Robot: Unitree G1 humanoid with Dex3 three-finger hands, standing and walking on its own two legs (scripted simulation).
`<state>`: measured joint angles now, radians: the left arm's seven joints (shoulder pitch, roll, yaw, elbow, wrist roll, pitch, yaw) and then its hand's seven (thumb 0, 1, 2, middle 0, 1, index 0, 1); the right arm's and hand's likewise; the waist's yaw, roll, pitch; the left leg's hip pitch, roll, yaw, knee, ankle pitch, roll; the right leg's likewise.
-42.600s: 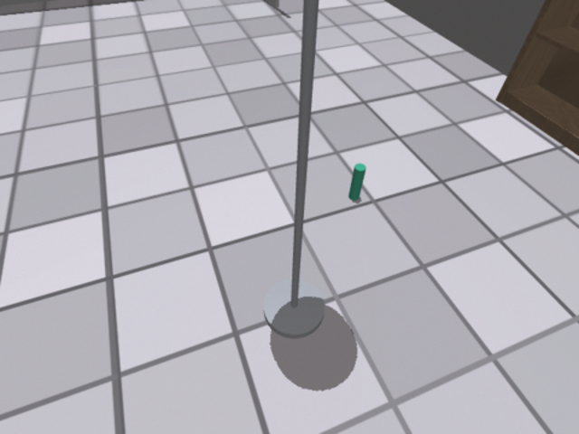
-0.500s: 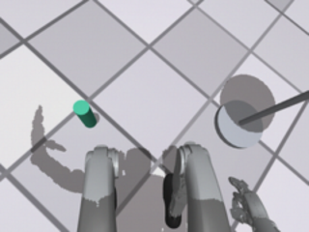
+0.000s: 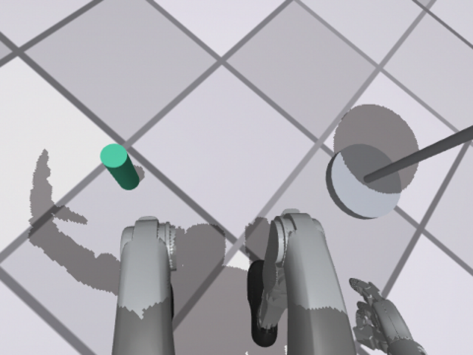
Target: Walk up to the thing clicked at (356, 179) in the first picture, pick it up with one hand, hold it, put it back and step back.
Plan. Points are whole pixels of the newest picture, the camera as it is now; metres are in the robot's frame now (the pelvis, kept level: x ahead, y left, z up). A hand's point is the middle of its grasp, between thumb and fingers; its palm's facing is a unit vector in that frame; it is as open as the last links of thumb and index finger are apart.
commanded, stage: go down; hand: left
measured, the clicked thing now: (122, 169) +0.47 +0.22 -0.29
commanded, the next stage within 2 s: approach in 0.16 s
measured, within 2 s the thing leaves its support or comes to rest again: neither
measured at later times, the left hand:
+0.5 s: hand out of the picture +0.40 +0.40 -0.03, palm faces +0.15 -0.99 -0.04, open 17.5 cm
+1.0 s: hand (84, 179) +0.42 +0.29 -0.24, palm faces +0.03 -1.00 +0.05, open 17.6 cm
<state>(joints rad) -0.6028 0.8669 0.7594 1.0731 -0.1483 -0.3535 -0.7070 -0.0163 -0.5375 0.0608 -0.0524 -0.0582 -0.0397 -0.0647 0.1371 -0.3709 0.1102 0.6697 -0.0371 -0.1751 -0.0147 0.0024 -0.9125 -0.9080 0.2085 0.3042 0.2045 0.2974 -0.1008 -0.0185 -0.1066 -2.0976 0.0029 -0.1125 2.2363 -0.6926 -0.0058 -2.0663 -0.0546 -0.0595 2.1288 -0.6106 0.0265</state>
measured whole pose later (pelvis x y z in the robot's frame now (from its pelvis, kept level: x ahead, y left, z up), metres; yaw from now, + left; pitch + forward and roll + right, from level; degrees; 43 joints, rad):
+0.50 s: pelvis +0.00 +0.00 -0.03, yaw -1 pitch +30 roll -8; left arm -0.65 0.92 0.78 1.19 -0.23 -0.49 -0.75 -0.01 -0.56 0.04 -0.07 -0.08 -0.05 -0.09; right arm 0.10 -0.39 0.16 0.65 -0.06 -0.19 0.00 0.00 -0.91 -0.91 0.21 0.30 0.20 0.30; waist -0.13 -0.05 -0.06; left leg -2.16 0.00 -0.13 2.33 -0.70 0.00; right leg -2.11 -0.05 -0.07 2.20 -0.61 0.04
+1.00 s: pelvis -0.01 +0.01 -0.09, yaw -7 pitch +19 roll -15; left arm -0.63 0.82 0.65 1.36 -0.19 -0.88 -0.55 -0.02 -0.58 0.05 -0.06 -0.09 -0.04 -0.10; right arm -0.08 -0.38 0.38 0.62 -0.24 -0.10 0.07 0.00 -0.93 -0.91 0.21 0.30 0.20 0.30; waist -0.23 -0.19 0.19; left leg -2.23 0.00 -0.26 2.60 -0.72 0.00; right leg -2.13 -0.01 -0.16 2.36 -0.58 0.06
